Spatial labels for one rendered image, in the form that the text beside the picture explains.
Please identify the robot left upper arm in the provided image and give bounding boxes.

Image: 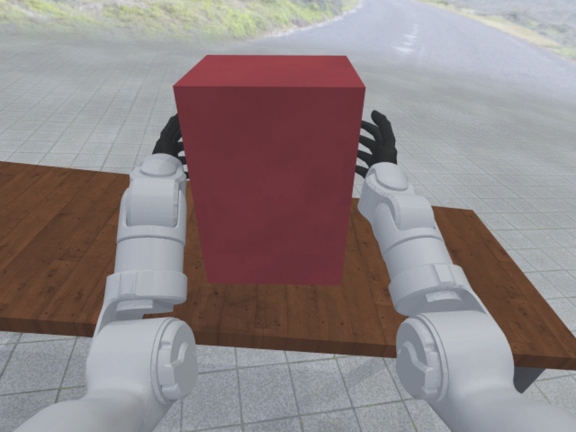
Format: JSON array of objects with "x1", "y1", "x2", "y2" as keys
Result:
[{"x1": 13, "y1": 317, "x2": 199, "y2": 432}]

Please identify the right robot forearm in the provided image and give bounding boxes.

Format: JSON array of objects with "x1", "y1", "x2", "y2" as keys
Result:
[{"x1": 357, "y1": 162, "x2": 514, "y2": 378}]

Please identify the right robot hand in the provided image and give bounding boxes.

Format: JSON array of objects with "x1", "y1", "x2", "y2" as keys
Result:
[{"x1": 355, "y1": 110, "x2": 397, "y2": 179}]

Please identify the left robot forearm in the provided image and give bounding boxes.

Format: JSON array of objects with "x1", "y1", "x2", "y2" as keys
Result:
[{"x1": 85, "y1": 153, "x2": 187, "y2": 388}]

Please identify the carton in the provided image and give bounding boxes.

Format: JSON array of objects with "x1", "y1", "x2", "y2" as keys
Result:
[{"x1": 173, "y1": 55, "x2": 365, "y2": 285}]

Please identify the left robot hand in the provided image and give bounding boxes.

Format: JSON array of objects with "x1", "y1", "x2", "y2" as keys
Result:
[{"x1": 152, "y1": 114, "x2": 189, "y2": 179}]

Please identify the robot right upper arm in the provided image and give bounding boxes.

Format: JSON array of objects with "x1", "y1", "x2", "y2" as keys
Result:
[{"x1": 396, "y1": 310, "x2": 576, "y2": 432}]

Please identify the table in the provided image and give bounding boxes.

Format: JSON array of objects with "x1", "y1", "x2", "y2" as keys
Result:
[{"x1": 0, "y1": 161, "x2": 576, "y2": 432}]

